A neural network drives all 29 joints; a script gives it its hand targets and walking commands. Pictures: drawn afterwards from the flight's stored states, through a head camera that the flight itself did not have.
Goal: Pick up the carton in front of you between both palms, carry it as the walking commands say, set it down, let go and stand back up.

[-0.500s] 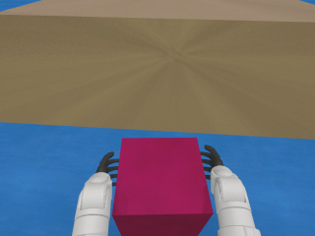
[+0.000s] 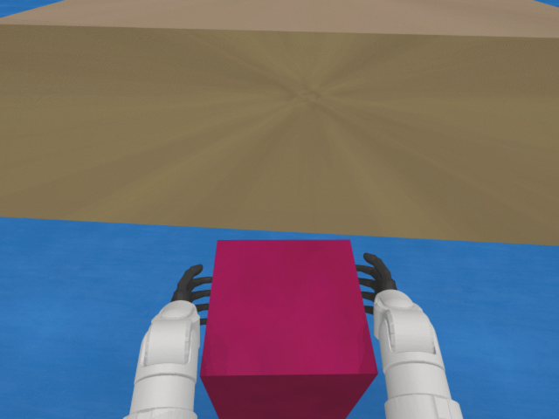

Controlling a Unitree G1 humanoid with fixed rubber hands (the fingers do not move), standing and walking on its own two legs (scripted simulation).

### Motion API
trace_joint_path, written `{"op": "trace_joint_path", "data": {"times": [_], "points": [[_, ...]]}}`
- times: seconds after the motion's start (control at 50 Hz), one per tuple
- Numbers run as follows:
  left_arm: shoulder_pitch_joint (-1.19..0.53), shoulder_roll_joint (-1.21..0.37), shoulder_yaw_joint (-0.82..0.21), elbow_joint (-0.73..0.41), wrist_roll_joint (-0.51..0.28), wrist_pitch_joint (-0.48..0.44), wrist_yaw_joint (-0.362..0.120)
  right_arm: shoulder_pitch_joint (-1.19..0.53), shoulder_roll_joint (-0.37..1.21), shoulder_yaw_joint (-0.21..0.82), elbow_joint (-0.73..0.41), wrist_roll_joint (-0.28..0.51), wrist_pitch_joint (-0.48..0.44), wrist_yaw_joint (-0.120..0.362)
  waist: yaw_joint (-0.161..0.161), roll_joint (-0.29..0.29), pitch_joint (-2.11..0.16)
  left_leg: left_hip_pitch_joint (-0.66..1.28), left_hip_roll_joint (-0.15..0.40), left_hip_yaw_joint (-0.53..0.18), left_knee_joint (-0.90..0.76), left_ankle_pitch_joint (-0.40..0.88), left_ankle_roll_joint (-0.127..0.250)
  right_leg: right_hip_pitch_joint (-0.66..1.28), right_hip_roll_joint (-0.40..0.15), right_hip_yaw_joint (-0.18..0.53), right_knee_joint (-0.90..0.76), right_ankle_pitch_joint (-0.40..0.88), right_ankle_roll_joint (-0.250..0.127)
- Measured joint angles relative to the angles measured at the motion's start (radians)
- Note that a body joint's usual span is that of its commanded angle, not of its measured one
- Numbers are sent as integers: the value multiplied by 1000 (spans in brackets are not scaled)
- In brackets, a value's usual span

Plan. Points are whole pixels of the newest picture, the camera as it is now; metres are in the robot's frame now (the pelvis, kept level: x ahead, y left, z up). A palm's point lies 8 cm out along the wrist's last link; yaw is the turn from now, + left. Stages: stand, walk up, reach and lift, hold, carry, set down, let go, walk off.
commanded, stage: hold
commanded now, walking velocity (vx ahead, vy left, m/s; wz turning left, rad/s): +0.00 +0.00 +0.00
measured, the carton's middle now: (283, 334) +0.30 +0.00 -0.04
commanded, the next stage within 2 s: carry in 0.44 s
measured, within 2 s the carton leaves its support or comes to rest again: neither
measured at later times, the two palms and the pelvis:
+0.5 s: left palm (184, 314) +0.28 +0.14 +0.04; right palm (385, 302) +0.29 -0.15 +0.05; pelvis +0.01 +0.00 +0.00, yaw -1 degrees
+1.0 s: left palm (195, 232) +0.43 +0.15 +0.07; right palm (365, 226) +0.43 -0.15 +0.08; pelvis +0.17 +0.00 -0.01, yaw -3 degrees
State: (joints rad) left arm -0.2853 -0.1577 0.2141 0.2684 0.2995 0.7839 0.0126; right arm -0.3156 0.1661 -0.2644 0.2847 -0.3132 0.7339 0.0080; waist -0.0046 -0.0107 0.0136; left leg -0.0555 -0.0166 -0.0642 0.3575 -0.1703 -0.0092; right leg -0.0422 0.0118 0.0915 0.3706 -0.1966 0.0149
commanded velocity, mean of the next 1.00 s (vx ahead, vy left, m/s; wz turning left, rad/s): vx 0.30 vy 0.00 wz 0.00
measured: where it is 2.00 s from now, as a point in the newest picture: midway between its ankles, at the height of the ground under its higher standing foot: (290, 318)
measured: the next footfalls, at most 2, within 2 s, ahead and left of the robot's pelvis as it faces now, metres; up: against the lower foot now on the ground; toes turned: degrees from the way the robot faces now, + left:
left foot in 0.90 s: +0.23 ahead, +0.10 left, +0.00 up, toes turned +9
right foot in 1.30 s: +0.50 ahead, -0.15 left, +0.00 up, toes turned -15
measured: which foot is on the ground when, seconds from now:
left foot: down 0.00-0.62, up 0.64-0.88, down 0.90-1.00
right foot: down 0.00-0.92, up 0.94-1.00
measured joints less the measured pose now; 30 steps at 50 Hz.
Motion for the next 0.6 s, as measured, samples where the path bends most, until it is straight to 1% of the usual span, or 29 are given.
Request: {"op": "trace_joint_path", "data": {"times": [0.24, 0.42, 0.46, 0.5, 0.52, 0.54, 0.58, 0.6], "points": [[39, 9, -31, -36, -18, 10, 5, 37, -10, 38, -37, 20, 14, -5, 1, 3, 1, 15, 3, -4, -17, 1, -2, 15, 1, -4, -16, 0, -3], [46, 11, -36, -44, -21, 11, 5, 42, -11, 45, -44, 25, 16, -12, 1, 3, 4, 11, 4, -7, -13, 1, -4, 11, 3, -6, -11, -1, -5], [45, 11, -36, -44, -27, 14, 10, 40, -11, 46, -43, 29, 21, -18, 6, 5, -28, -38, 4, 0, 22, -13, -5, -43, 5, -2, 31, -16, -4], [56, 13, -38, -55, -38, 18, 14, 49, -13, 57, -52, 40, 25, -27, 11, 8, -66, -90, 5, 9, 69, -79, -4, -105, 6, -1, 95, -107, -6], [63, 15, -41, -70, -45, 23, 16, 54, -14, 66, -64, 48, 30, -31, 14, 10, -83, -110, 7, 16, 81, -112, -3, -135, 2, -6, 124, -159, -6], [70, 16, -42, -92, -54, 29, 17, 57, -15, 76, -82, 56, 38, -34, 20, 13, -95, -127, 11, 24, 86, -118, -1, -165, -5, -24, 154, -185, -7], [81, 24, -49, -144, -80, 47, 24, 65, -16, 99, -132, 71, 59, -45, 30, 24, -111, -155, 26, 38, 95, -80, 0, -203, -13, -80, 173, -186, -7], [83, 29, -55, -169, -97, 59, 28, 73, -18, 108, -164, 81, 73, -50, 31, 30, -118, -170, 34, 39, 112, -73, -3, -204, -10, -97, 152, -159, -13]]}}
